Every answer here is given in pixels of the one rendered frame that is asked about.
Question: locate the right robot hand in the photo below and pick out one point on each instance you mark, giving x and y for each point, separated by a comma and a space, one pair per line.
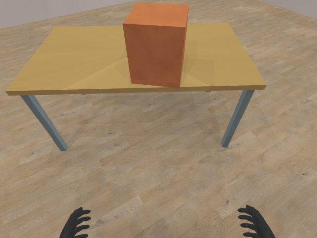
260, 226

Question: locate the carton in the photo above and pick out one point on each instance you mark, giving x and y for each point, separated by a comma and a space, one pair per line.
155, 36

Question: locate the table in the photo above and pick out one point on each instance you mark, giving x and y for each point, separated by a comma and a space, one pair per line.
93, 60

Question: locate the left robot hand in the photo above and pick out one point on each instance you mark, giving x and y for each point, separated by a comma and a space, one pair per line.
70, 229

